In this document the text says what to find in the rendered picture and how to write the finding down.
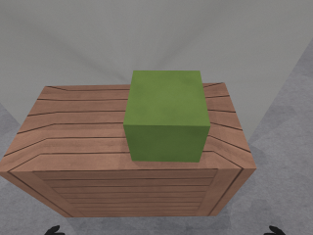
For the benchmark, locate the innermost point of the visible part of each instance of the carton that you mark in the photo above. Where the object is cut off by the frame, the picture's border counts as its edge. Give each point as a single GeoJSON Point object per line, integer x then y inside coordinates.
{"type": "Point", "coordinates": [166, 117]}

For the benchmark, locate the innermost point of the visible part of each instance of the robot left hand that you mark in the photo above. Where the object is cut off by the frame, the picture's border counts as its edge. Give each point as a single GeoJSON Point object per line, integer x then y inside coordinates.
{"type": "Point", "coordinates": [54, 229]}

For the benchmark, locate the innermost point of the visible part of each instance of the robot right hand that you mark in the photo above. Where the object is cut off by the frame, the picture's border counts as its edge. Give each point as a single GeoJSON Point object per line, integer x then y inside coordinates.
{"type": "Point", "coordinates": [276, 231]}

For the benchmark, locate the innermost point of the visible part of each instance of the pedestal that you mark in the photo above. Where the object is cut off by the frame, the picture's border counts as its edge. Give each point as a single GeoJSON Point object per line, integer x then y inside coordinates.
{"type": "Point", "coordinates": [72, 155]}

